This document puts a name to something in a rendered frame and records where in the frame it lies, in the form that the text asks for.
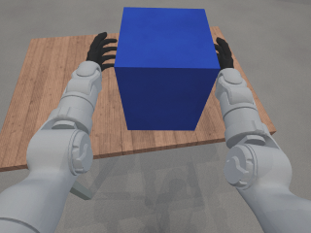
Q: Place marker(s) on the robot right upper arm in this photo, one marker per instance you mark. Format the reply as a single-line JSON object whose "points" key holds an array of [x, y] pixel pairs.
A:
{"points": [[262, 175]]}

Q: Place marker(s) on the robot left upper arm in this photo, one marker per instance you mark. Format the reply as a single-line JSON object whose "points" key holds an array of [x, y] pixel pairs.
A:
{"points": [[55, 158]]}

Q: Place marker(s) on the table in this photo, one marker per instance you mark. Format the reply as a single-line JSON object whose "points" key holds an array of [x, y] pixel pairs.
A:
{"points": [[44, 75]]}

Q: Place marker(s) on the robot left forearm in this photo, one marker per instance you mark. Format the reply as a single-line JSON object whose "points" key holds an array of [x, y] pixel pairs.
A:
{"points": [[77, 103]]}

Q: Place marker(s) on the robot right forearm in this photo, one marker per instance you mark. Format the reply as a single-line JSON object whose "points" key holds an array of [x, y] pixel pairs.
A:
{"points": [[240, 113]]}

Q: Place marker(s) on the right robot hand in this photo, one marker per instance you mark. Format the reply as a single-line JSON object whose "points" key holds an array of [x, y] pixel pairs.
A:
{"points": [[224, 54]]}

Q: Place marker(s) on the carton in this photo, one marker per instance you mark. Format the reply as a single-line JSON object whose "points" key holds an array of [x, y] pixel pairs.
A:
{"points": [[166, 66]]}

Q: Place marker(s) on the left robot hand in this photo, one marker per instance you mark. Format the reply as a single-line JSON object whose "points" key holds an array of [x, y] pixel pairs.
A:
{"points": [[96, 51]]}

